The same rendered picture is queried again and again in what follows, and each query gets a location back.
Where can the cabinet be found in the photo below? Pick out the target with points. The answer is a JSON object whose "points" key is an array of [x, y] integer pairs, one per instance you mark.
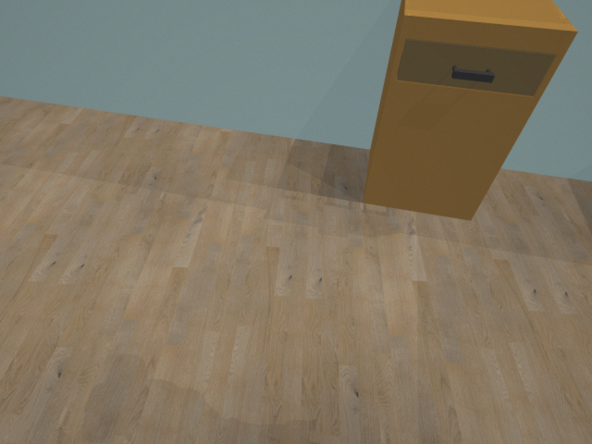
{"points": [[437, 149]]}

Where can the handle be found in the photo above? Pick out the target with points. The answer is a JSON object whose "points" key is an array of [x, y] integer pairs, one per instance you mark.
{"points": [[466, 74]]}

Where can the drawer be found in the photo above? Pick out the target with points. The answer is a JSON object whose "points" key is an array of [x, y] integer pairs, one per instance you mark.
{"points": [[516, 71]]}

